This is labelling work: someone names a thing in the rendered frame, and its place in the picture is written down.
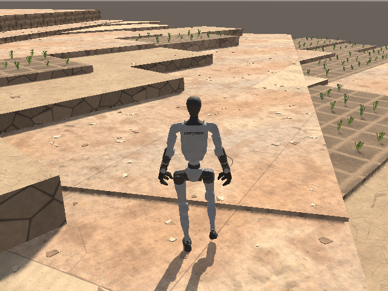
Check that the left robot thigh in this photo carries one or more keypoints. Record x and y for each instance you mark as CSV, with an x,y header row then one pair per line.
x,y
179,178

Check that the robot left hand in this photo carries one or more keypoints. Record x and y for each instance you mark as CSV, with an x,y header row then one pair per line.
x,y
164,175

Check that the robot left foot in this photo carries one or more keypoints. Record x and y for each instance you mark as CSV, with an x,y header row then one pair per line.
x,y
187,247

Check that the robot left forearm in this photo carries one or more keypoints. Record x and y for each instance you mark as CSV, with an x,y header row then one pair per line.
x,y
165,162

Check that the left robot upper arm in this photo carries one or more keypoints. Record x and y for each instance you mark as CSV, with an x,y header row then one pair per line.
x,y
175,128

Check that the robot right forearm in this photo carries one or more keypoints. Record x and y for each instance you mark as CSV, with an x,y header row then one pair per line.
x,y
224,163

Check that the robot right hand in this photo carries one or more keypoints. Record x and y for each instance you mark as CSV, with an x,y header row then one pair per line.
x,y
225,176

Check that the right robot upper arm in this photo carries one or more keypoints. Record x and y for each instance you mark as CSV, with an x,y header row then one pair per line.
x,y
213,128

